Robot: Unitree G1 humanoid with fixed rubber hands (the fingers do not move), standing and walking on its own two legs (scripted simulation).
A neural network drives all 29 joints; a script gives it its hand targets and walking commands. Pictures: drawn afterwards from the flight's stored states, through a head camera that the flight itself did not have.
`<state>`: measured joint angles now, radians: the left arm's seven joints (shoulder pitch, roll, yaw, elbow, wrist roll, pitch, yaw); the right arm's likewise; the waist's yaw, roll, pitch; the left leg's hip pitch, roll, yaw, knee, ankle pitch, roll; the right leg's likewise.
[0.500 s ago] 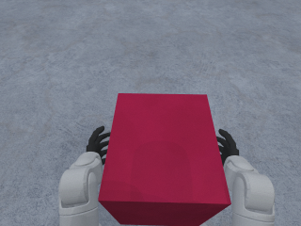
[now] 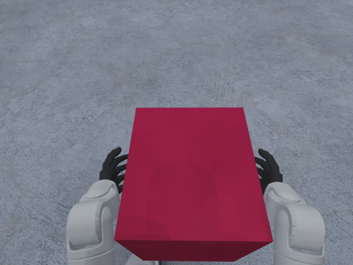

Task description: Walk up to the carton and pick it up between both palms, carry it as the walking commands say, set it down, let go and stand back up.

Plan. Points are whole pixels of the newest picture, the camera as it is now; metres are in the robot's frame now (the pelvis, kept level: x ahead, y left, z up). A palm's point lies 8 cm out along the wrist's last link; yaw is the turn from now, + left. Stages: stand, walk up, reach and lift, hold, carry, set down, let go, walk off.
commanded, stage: carry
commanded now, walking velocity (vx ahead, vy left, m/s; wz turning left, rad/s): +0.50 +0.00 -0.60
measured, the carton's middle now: (188, 190) +0.27 +0.00 +0.00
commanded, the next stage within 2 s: none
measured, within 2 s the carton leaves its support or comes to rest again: neither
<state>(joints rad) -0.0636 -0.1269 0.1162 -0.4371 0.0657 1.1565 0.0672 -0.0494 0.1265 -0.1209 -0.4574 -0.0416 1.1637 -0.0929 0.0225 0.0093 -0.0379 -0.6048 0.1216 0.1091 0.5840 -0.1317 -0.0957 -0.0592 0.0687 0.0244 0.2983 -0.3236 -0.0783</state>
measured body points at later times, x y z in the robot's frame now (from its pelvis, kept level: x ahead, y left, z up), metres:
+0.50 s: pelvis +0.31 -0.05 -0.02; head +0.32 -0.06 +0.43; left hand +0.63 -0.01 +0.06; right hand +0.51 -0.30 +0.05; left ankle +0.21 +0.13 -0.72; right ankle +0.36 -0.16 -0.74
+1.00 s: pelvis +0.61 -0.16 +0.01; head +0.64 -0.16 +0.46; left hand +0.93 -0.21 +0.06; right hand +0.72 -0.45 +0.07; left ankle +0.69 -0.07 -0.74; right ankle +0.48 -0.19 -0.66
